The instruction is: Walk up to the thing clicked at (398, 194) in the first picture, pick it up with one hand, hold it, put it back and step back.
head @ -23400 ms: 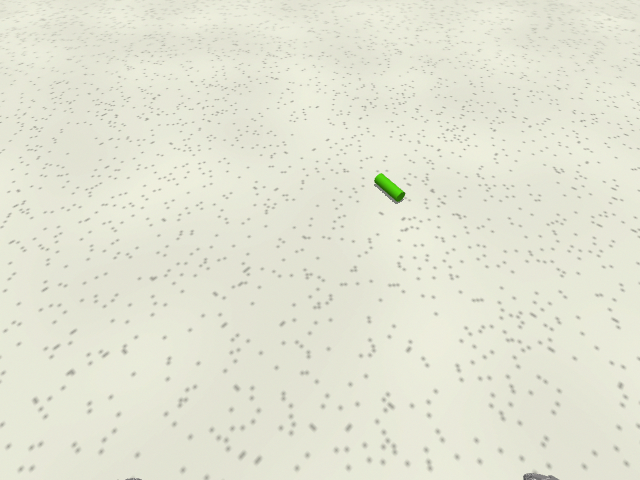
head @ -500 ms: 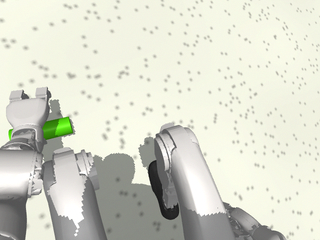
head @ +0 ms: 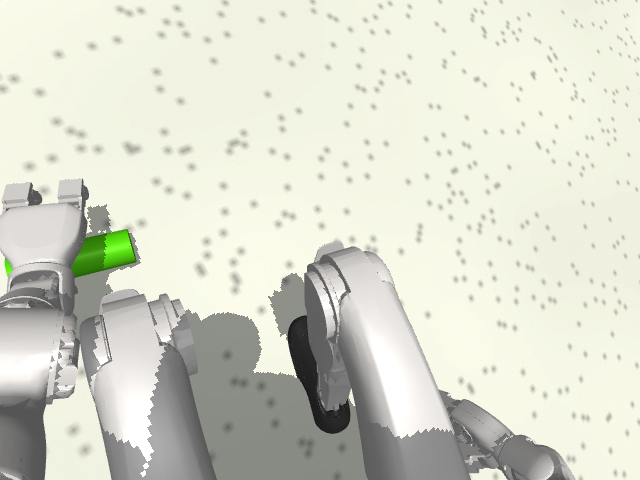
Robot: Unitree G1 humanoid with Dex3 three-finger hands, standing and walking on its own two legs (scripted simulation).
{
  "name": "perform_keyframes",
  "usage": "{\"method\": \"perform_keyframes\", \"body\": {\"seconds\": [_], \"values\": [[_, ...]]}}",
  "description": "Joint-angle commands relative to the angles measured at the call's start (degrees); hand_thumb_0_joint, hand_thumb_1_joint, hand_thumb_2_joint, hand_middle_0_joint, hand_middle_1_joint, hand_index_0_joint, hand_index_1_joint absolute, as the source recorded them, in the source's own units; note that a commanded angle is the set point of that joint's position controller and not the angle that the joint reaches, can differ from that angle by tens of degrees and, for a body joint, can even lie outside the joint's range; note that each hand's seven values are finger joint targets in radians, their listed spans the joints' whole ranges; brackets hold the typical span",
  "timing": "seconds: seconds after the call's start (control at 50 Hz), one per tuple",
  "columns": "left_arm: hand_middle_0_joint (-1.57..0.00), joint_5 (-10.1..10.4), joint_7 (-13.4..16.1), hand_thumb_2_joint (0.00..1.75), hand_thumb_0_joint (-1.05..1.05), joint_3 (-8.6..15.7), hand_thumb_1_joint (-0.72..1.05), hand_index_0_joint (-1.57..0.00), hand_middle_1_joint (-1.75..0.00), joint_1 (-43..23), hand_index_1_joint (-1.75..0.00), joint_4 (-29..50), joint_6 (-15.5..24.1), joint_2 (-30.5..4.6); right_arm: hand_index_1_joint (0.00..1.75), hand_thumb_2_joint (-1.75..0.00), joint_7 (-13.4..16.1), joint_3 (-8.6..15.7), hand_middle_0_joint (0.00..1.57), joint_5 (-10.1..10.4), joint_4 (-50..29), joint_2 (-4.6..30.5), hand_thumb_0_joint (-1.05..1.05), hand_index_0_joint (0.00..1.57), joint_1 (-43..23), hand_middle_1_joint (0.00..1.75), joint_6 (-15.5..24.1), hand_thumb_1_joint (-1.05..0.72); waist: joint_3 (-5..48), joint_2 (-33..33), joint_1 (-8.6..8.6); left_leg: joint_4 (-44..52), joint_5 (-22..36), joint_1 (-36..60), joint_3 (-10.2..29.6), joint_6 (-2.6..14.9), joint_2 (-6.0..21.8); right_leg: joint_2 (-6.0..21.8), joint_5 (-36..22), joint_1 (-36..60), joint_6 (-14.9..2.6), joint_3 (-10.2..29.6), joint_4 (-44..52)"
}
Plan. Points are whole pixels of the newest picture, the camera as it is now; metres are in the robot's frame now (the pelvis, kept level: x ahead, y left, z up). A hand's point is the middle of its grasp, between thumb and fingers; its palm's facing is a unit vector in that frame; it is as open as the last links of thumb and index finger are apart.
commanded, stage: rest palm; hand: left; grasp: from above
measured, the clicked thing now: (75, 258) +0.40 +0.23 -0.29
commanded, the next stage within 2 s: close in 0.34 s
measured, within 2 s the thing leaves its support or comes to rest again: neither
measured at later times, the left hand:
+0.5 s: hand (64, 273) +0.37 +0.24 -0.24, palm faces -0.36 -0.05 -0.93, open 13.5 cm
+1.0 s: hand (63, 275) +0.37 +0.24 -0.25, palm faces -0.48 -0.08 -0.87, open 11.9 cm
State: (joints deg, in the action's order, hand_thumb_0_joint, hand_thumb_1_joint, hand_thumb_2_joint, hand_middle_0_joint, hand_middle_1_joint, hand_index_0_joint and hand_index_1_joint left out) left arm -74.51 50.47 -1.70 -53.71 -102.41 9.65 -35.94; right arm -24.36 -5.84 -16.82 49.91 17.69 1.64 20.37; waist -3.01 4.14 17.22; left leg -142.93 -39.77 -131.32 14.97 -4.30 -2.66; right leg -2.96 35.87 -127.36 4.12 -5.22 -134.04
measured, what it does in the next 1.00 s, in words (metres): stands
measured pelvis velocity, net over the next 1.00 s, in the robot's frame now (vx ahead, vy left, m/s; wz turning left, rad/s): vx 0.01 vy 0.00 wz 0.00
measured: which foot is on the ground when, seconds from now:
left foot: down 0.00-1.00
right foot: down 0.00-1.00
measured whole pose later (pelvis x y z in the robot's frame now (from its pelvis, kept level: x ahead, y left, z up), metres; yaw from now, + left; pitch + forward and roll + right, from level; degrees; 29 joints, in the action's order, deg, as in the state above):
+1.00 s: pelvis +0.01 +0.00 +0.00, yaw +0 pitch +28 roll -11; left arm -73.7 46.3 -2.3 -47.2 -98.0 14.8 -35.7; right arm -24.2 -8.3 -15.8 47.8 18.0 3.5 17.1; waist -3.6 3.4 16.2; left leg -143.7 -42.4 -129.9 14.7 -4.0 -2.0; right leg -3.4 37.8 -126.5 4.2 -5.0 -134.8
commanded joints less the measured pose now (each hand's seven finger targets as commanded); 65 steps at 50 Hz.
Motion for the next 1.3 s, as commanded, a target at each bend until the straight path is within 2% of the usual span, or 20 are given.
{"method": "perform_keyframes", "body": {"seconds": [0.0,0.04,0.06,0.14,0.22,0.32,0.38,0.44,0.5,0.54,0.64,0.68,0.74,0.82,0.86,0.92,0.98,1.08,1.18,1.28], "values": [[-0.21,2.28,0.94,0.84,0.0,2.29,-0.38,-0.2,-0.83,-9.9,-0.85,0.59,-3.93,-1.9,0.3,-0.91,-0.28,5.71,0.2,1.71,-0.25,18.51,0.0,0.2,8.9,0.3,0.81,-0.91,29.86,-20.6,2.37,17.12,4.27,22.52,-9.62,3.13,1.71,-2.38,-5.62,17.64,-5.57,-7.27,13.84],[-0.21,4.17,-0.73,0.84,0.0,3.03,-0.38,-0.2,-0.86,-6.94,-0.87,-0.54,-4.27,-0.19,0.3,-0.91,-0.49,5.51,0.2,1.65,0.28,18.19,0.0,0.2,10.06,0.3,0.64,-0.92,32.27,-20.57,1.59,17.36,6.29,23.15,-9.34,3.38,1.66,-2.74,-7.8,18.67,-5.63,-8.04,12.88],[-0.21,4.87,-2.2,0.82,0.0,0.98,-0.37,-0.2,-0.86,-9.26,-0.87,1.59,-3.98,0.82,0.3,-0.91,-0.99,4.08,0.2,1.66,-1.34,15.83,0.0,0.2,9.43,0.3,1.12,-0.92,32.49,-19.79,2.42,16.07,7.09,22.86,-9.18,3.52,1.82,-2.48,-9.38,18.69,-5.37,-8.18,12.04],[-0.18,8.26,-6.89,0.83,0.0,-1.53,-0.39,-0.19,-0.91,-11.28,-0.91,3.37,-1.05,1.96,0.3,-0.91,-0.76,4.05,0.2,1.8,-0.31,17.28,0.0,0.2,11.72,0.3,1.4,-0.92,33.34,-16.88,4.31,14.4,6.1,22.06,-8.88,4.59,1.7,-2.42,-8.82,19.3,-4.99,-8.09,12.39],[-0.16,7.57,-7.84,0.87,0.0,-4.05,-0.45,-0.15,-0.95,-13.22,-0.96,7.37,4.07,2.95,0.3,-0.91,0.0,3.29,0.2,1.41,-0.25,17.9,0.0,0.2,11.84,0.3,1.23,-0.92,33.33,-18.26,4.46,15.52,4.28,25.82,-7.97,3.99,1.75,-2.27,-7.52,17.32,-5.5,-9.37,11.9],[-0.12,1.67,-1.37,0.89,0.0,-2.44,-0.46,-0.13,-0.98,-7.78,-0.98,8.48,7.58,-0.21,0.3,-0.91,0.28,2.86,0.2,0.43,0.44,18.01,0.0,0.2,9.63,0.3,0.75,-0.92,33.1,-22.93,2.41,16.49,6.23,28.81,-8.4,2.72,1.54,-2.53,-7.88,17.07,-6.01,-9.75,10.21],[-0.13,-1.9,4.42,0.9,0.0,-1.79,-0.45,-0.12,-0.95,-6.62,-0.96,9.91,5.6,0.05,0.3,-0.91,-0.41,3.89,0.2,0.39,-1.27,19.03,0.0,0.2,7.13,0.3,0.37,-0.91,30.18,-23.14,3.08,17.58,5.82,30.07,-8.55,2.08,1.77,-2.73,-7.49,18.35,-5.83,-9.51,11.18],[-0.23,-1.72,9.06,0.81,0.0,-0.18,-0.32,-0.23,-0.9,-9.68,-0.89,11.23,1.4,0.12,0.3,-0.9,-1.52,5.01,0.2,1.41,-3.49,19.85,0.0,0.2,6.6,0.3,0.18,-0.9,29.99,-23.54,4.43,18.04,7.45,29.96,-9.19,1.97,1.94,-2.68,-9.05,20.64,-5.4,-9.0,13.63],[-0.29,1.66,10.89,0.72,0.0,0.85,-0.19,-0.31,-0.82,-12.78,-0.81,11.32,-3.55,-1.19,0.3,-0.9,-2.0,5.38,0.2,3.14,-4.02,19.8,0.0,0.2,7.72,0.3,-0.88,-0.9,29.02,-20.51,5.17,17.47,4.23,25.62,-8.95,2.53,2.69,-1.94,-5.92,20.06,-5.08,-7.3,15.03],[-0.31,4.45,8.53,0.7,0.0,0.27,-0.16,-0.33,-0.79,-15.61,-0.77,9.23,-5.9,0.16,0.3,-0.9,-2.23,5.27,0.2,3.38,-3.76,18.89,0.0,0.2,9.42,0.3,-1.3,-0.9,30.08,-19.82,6.06,16.91,4.19,24.56,-8.77,2.88,2.79,-2.02,-6.32,19.09,-4.81,-6.82,14.69],[-0.26,12.56,-3.84,0.72,0.0,-3.11,-0.2,-0.29,-0.89,-15.75,-0.86,5.85,-6.16,7.36,0.3,-0.9,-1.87,4.42,0.2,3.26,-0.66,17.59,0.0,0.2,13.62,0.3,-0.04,-0.91,34.2,-16.3,7.4,13.97,10.51,23.88,-7.59,4.26,2.27,-1.67,-13.29,20.12,-4.36,-7.74,13.62],[-0.25,12.48,-8.48,0.75,0.0,-4.33,-0.24,-0.28,-0.92,-11.81,-0.9,4.67,-4.63,6.09,0.3,-0.91,-1.49,4.38,0.2,2.95,0.73,17.49,0.0,0.2,14.17,0.3,-0.09,-0.91,36.17,-16.35,6.1,13.96,11.18,24.25,-8.31,4.27,1.72,-1.9,-14.42,22.4,-4.48,-8.28,12.66],[-0.26,11.51,-11.99,0.77,0.0,-3.42,-0.28,-0.28,-0.91,-6.13,-0.9,5.29,-1.11,1.68,0.3,-0.91,-0.86,3.97,0.2,3.6,-0.6,18.09,0.0,0.2,11.85,0.3,-0.4,-0.92,36.18,-21.14,0.93,17.01,8.22,27.59,-8.42,3.43,1.42,-2.04,-11.02,19.43,-5.8,-8.91,11.25],[-0.31,6.52,-9.17,0.75,0.0,-2.24,-0.24,-0.32,-0.88,-3.9,-0.88,9.4,3.43,-0.99,0.3,-0.91,0.13,2.54,0.2,3.7,-2.9,17.2,0.0,0.2,9.23,0.3,-2.2,-0.91,37.93,-25.49,-1.35,18.28,9.84,30.21,-9.15,2.82,1.31,-2.44,-12.18,19.37,-6.53,-8.69,9.33],[-0.35,3.61,-6.66,0.74,0.0,-2.74,-0.17,-0.36,-0.87,-6.53,-0.85,8.94,5.06,-0.11,0.3,-0.91,0.09,1.84,0.2,2.37,-3.69,16.69,0.0,0.2,8.24,0.3,-2.48,-0.91,33.83,-22.51,1.46,16.05,9.18,26.34,-10.07,3.38,1.37,-2.67,-12.42,18.06,-6.11,-9.06,9.48],[-0.39,0.73,-1.68,0.67,0.0,0.34,-0.09,-0.41,-0.81,-8.66,-0.78,9.66,6.07,-1.98,0.3,-0.9,0.43,1.88,0.2,1.63,-3.74,17.06,0.0,0.2,9.88,0.3,-2.71,-0.9,32.4,-18.83,3.14,13.87,10.28,25.0,-10.67,4.06,1.41,-2.94,-13.82,20.27,-5.35,-8.51,12.12],[-0.35,-1.03,3.85,0.61,0.0,0.91,-0.06,-0.39,-0.82,-7.78,-0.78,9.99,4.46,-3.2,0.3,-0.9,0.58,3.58,0.2,1.57,-2.87,18.8,0.0,0.2,10.0,0.3,-2.55,-0.9,30.41,-17.85,3.77,15.68,5.46,26.18,-9.25,3.41,1.78,-3.15,-6.11,20.74,-5.69,-7.79,13.96],[-0.38,3.23,6.26,0.54,0.0,0.31,0.02,-0.44,-0.8,-13.82,-0.74,12.4,-0.38,-2.37,0.3,-0.9,0.74,4.09,0.2,2.68,-2.27,17.47,0.0,0.2,10.33,0.3,-1.84,-0.9,31.31,-16.56,6.01,16.54,-0.49,22.51,-9.28,3.2,2.73,-2.59,1.19,20.24,-5.82,-5.45,16.58],[-0.4,7.8,0.26,0.6,0.0,-0.51,-0.03,-0.43,-0.75,-15.58,-0.72,7.07,-3.12,-0.36,0.3,-0.9,0.9,4.74,0.2,2.54,-0.41,17.71,0.0,0.2,14.77,0.3,-1.94,-0.9,34.17,-15.8,7.23,13.65,7.22,21.8,-8.2,4.05,2.73,-2.28,-8.52,19.75,-5.01,-6.33,13.91],[-0.41,9.49,-7.26,0.65,0.0,-0.08,-0.07,-0.42,-0.76,-7.5,-0.74,2.72,-1.73,-1.58,0.3,-0.9,0.93,2.69,0.2,1.97,-0.81,16.95,0.0,0.2,14.1,0.3,-0.89,-0.9,34.94,-18.98,2.64,14.59,11.05,24.28,-9.07,3.9,1.75,-2.26,-13.15,21.62,-5.26,-8.45,11.21]]}}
